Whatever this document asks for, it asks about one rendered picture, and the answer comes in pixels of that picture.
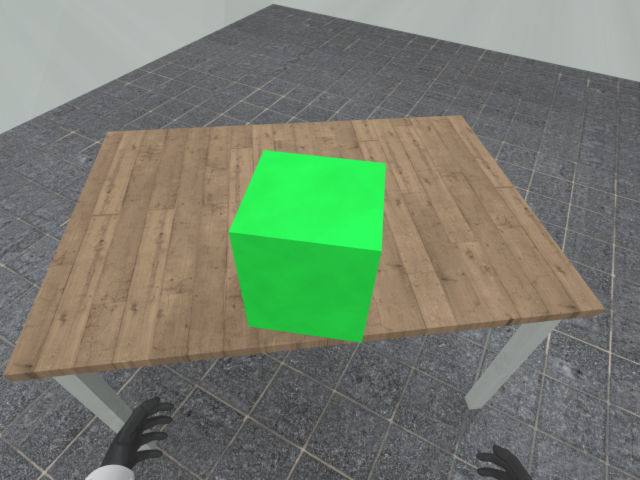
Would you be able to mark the table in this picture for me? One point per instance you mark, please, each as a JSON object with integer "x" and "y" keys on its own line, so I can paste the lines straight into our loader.
{"x": 145, "y": 274}

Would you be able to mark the left robot hand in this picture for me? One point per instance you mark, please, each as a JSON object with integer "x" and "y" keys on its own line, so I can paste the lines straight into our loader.
{"x": 123, "y": 449}

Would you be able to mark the right robot hand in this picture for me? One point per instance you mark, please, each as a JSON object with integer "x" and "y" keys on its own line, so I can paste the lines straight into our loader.
{"x": 506, "y": 460}

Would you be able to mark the carton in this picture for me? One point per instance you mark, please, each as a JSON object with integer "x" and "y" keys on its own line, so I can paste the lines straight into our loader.
{"x": 307, "y": 241}

